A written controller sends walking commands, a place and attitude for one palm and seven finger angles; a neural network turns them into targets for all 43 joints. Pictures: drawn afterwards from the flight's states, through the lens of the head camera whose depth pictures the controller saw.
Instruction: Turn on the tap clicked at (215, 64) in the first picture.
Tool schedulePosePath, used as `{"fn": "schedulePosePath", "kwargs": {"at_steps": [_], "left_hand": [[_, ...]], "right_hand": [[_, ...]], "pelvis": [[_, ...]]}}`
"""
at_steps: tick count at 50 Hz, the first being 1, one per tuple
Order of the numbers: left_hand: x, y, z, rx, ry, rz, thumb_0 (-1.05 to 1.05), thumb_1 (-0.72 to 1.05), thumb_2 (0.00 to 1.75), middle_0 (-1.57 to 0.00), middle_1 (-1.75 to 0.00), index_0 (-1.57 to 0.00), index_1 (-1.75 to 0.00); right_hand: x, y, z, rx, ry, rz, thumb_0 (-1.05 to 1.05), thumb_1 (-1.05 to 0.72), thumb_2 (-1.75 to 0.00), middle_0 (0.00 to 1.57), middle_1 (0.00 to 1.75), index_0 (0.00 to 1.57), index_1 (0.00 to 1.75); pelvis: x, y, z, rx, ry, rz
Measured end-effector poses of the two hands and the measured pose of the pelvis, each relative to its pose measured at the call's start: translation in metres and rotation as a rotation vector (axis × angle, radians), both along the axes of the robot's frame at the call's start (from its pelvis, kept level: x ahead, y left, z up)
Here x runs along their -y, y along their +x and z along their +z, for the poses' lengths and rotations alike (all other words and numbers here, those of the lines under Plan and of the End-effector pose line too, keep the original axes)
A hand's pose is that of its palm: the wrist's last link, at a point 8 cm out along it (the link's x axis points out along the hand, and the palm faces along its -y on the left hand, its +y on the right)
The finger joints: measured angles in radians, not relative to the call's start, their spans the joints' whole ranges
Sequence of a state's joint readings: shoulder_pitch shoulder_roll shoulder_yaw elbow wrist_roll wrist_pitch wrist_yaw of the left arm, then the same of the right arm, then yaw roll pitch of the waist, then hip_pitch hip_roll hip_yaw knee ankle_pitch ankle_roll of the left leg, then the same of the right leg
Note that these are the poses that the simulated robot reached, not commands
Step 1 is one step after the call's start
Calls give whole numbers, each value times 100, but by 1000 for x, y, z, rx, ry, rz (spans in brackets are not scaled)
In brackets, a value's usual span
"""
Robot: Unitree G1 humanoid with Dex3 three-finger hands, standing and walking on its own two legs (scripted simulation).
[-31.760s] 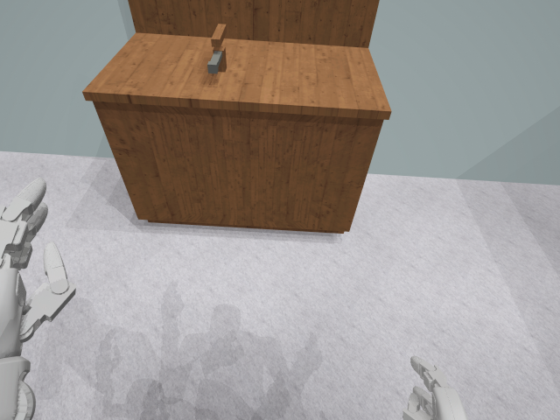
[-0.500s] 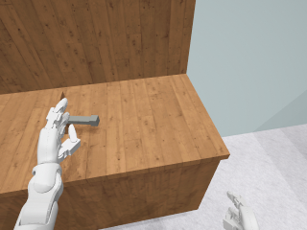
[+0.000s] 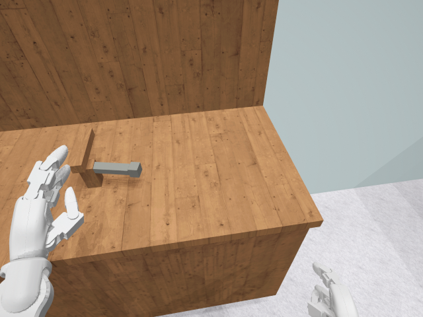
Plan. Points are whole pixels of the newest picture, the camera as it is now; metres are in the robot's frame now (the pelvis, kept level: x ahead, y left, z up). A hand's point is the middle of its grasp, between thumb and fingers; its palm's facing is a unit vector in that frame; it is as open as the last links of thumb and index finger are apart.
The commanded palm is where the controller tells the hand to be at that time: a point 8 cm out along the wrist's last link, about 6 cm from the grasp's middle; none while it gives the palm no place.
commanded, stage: draw the hand back beside the body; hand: left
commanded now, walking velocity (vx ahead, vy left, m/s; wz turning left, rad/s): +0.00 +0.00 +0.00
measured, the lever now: (135, 169) +0.44 +0.26 +0.00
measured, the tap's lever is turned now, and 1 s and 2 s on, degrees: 76 76 76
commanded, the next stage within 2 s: step back with the hand held close in 0.36 s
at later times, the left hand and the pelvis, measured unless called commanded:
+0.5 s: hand (72, 223) +0.19 +0.23 +0.16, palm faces +0.39 -0.86 -0.34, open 7.4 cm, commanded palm +0.15 +0.28 +0.17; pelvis +0.00 +0.00 +0.00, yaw +1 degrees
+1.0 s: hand (31, 257) +0.14 +0.26 +0.16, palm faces +0.38 -0.81 -0.45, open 7.4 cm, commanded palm +0.10 +0.29 +0.17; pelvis -0.07 +0.01 -0.01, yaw +0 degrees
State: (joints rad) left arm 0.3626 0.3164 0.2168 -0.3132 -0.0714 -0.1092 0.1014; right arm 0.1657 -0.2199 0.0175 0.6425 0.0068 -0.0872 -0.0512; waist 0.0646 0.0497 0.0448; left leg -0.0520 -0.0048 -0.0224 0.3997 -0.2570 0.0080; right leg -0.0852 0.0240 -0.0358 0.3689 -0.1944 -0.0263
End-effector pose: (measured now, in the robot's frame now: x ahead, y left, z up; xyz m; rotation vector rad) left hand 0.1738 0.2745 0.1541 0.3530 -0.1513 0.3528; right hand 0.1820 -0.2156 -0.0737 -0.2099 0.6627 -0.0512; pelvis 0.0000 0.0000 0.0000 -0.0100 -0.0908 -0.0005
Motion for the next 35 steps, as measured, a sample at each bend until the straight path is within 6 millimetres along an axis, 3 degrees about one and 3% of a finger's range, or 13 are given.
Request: {"fn": "schedulePosePath", "kwargs": {"at_steps": [8,21,25,30,35], "left_hand": [[0,-18,16,32,56,9,1,89,90,-21,-30,-21,-30],[4,-20,10,22,28,24,1,89,90,-21,-30,-21,-30],[5,-21,15,37,44,14,1,89,90,-21,-30,-21,-30],[-10,-20,31,93,114,37,1,89,90,-21,-30,-21,-30],[-9,-20,19,33,104,14,1,89,90,-20,-30,-21,-30]], "right_hand": [[-1,6,1,23,6,7,1,-90,-90,20,30,20,30],[-3,5,0,29,9,15,1,-90,-90,20,30,20,30],[-2,2,0,29,10,12,1,-90,-90,20,30,20,30],[2,-5,0,6,0,-5,1,-90,-90,20,30,21,30],[10,-20,-2,-19,-14,-46,1,-90,-90,20,30,21,30]], "pelvis": [[0,3,-1,-3,-2,3],[3,-2,-2,1,2,8],[4,-3,-2,4,2,9],[4,-10,-2,-29,-5,3],[-2,-21,-2,-62,1,-10]]}}
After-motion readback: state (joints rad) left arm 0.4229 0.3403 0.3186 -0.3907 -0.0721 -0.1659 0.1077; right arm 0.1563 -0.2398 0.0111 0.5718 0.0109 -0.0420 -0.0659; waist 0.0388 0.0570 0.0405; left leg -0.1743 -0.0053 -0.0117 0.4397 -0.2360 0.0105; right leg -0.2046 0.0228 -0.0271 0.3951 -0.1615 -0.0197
